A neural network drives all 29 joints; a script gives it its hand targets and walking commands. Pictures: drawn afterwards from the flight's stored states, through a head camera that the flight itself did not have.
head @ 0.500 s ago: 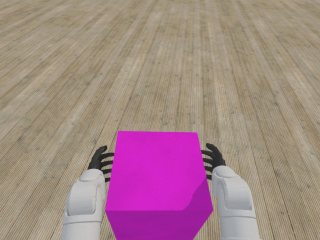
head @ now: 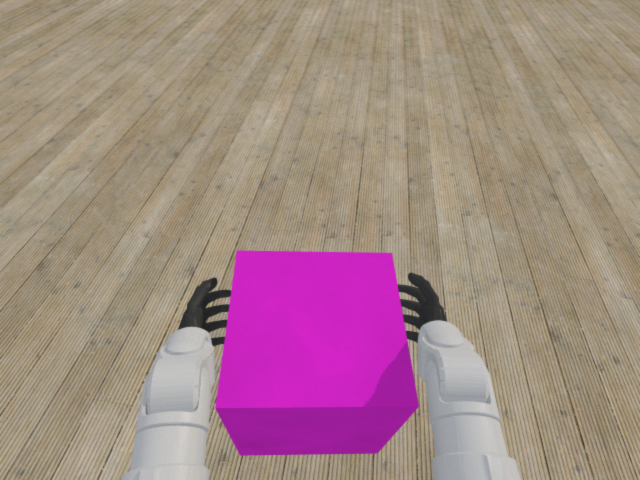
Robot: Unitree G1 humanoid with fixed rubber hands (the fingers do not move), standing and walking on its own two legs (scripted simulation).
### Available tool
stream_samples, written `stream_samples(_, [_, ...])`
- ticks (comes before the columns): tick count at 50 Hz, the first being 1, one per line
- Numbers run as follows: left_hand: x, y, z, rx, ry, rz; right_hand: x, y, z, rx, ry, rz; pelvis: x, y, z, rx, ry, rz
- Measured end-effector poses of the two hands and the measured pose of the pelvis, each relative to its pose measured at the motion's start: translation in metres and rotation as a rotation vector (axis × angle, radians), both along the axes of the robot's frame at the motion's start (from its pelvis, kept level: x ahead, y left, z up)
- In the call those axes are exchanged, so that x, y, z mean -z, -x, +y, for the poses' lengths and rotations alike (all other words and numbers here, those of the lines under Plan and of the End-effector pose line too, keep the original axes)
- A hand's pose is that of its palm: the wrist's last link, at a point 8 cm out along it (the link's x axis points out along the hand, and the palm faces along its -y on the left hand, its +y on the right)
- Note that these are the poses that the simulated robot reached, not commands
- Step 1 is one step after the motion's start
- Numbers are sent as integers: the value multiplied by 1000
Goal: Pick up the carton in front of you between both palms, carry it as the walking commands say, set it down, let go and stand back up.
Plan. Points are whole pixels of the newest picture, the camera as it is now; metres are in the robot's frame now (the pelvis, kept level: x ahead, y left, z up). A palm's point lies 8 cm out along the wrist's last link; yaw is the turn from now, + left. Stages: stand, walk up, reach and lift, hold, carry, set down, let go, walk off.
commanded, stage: carry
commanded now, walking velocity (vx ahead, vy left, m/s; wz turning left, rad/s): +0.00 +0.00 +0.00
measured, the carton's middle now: (312, 359) +0.29 +0.00 -0.05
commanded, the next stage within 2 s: hold in 0.22 s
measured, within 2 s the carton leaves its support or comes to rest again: neither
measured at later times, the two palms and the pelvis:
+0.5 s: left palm (176, 358) +0.26 +0.16 +0.04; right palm (420, 332) +0.28 -0.13 +0.04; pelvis -0.01 -0.01 +0.01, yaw +4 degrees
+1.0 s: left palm (189, 353) +0.26 +0.15 +0.05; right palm (430, 320) +0.30 -0.15 +0.05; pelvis -0.01 -0.03 +0.01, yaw +6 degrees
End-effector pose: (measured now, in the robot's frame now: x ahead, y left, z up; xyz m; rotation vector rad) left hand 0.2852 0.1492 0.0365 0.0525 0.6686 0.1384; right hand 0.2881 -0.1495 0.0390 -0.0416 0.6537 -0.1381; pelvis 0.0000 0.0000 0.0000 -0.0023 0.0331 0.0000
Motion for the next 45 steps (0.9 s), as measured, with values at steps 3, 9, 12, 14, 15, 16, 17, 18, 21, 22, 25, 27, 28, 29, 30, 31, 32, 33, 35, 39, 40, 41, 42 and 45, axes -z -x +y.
stream_samples(3, [2, 2, 1, 1, -2, 13, 2, 2, 1, -1, 2, 12, 0, -1, 1, 0, 0, -2])
stream_samples(9, [2, 3, 2, 1, 0, 17, 2, 3, 2, -1, 3, 17, 0, 0, 3, 1, 1, -4])
stream_samples(12, [2, 3, 3, 2, 0, 14, 1, 4, 3, -1, 5, 13, -1, 1, 3, -3, 2, -21])
stream_samples(14, [0, 6, 4, 9, -10, 14, 0, 7, 4, -6, 11, 10, -4, 2, 4, -11, 7, -63])
stream_samples(15, [0, 8, 5, 9, -13, 17, -1, 8, 5, -12, 14, 12, -6, 2, 4, -11, 6, -78])
stream_samples(16, [0, 10, 5, 5, -11, 20, -2, 9, 5, -19, 19, 15, -7, 3, 3, -22, 3, -89])
stream_samples(17, [0, 13, 7, 0, -12, 22, -2, 9, 6, -27, 19, 17, -8, 3, 3, -35, 0, -100])
stream_samples(18, [-1, 15, 8, -7, -14, 24, -2, 9, 8, -34, 18, 18, -8, 4, 2, -42, -1, -109])
stream_samples(21, [-2, 22, 13, -34, -15, 25, -3, 8, 13, -60, 16, 19, -9, 7, 0, -52, -4, -129])
stream_samples(22, [-2, 24, 14, -44, -14, 24, -3, 7, 14, -69, 17, 17, -9, 8, -2, -56, -5, -135])
stream_samples(25, [-5, 30, 16, -66, -14, 19, -6, 6, 17, -90, 15, 12, -9, 11, -5, -69, -6, -149])
stream_samples(27, [-6, 33, 15, -75, -13, 17, -7, 6, 17, -99, 13, 9, -9, 13, -8, -78, -7, -156])
stream_samples(28, [-7, 34, 15, -78, -13, 16, -7, 6, 16, -102, 12, 8, -9, 14, -9, -82, -8, -159])
stream_samples(29, [-8, 35, 14, -80, -12, 15, -8, 7, 15, -104, 10, 7, -9, 15, -11, -86, -9, -162])
stream_samples(30, [-8, 36, 13, -82, -11, 15, -8, 7, 14, -106, 8, 6, -9, 16, -12, -90, -9, -164])
stream_samples(31, [-9, 37, 12, -84, -11, 15, -9, 7, 13, -107, 6, 6, -9, 17, -14, -93, -10, -166])
stream_samples(32, [-9, 37, 11, -85, -11, 15, -9, 7, 12, -109, 3, 6, -9, 17, -15, -96, -11, -168])
stream_samples(33, [-10, 38, 10, -87, -10, 15, -9, 7, 11, -110, 1, 6, -8, 18, -17, -99, -11, -169])
stream_samples(35, [-10, 39, 8, -90, -10, 15, -10, 7, 9, -113, -3, 5, -8, 19, -20, -103, -12, -171])
stream_samples(39, [-12, 39, 5, -97, -8, 14, -11, 6, 6, -117, -10, 3, -8, 19, -25, -110, -13, -173])
stream_samples(40, [-12, 39, 4, -98, -8, 14, -12, 5, 5, -118, -11, 3, -8, 19, -26, -111, -14, -173])
stream_samples(41, [-12, 38, 3, -100, -7, 14, -12, 5, 4, -119, -12, 2, -7, 19, -27, -112, -14, -173])
stream_samples(42, [-12, 38, 3, -101, -7, 13, -12, 4, 4, -119, -14, 2, -7, 19, -28, -112, -13, -173])
stream_samples(45, [-13, 36, 1, -103, -6, 13, -13, 1, 2, -118, -17, 1, -7, 17, -30, -113, -13, -171])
